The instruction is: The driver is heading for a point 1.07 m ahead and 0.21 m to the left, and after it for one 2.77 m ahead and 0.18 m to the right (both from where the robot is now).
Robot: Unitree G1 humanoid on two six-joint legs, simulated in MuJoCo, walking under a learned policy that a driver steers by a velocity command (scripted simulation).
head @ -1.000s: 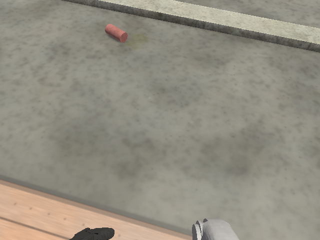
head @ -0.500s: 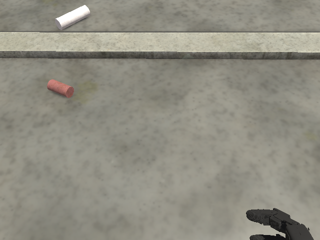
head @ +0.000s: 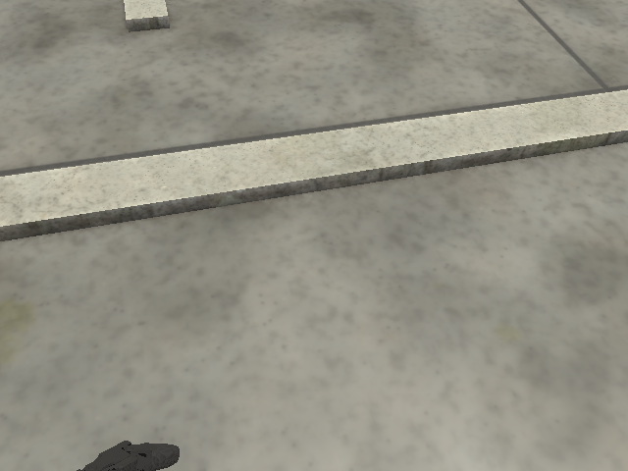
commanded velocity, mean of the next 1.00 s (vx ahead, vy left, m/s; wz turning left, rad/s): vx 0.40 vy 0.00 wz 0.31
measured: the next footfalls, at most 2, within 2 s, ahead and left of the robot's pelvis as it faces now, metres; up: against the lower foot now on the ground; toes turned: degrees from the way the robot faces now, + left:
right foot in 0.12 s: +0.21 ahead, -0.12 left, +0.00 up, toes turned +3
left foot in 0.60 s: +0.42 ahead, +0.18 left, +0.00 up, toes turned +25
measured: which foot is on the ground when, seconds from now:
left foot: down 0.00-0.12, up 0.14-0.58, down 0.60-1.00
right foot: up 0.00-0.10, down 0.12-0.62, up 0.64-1.00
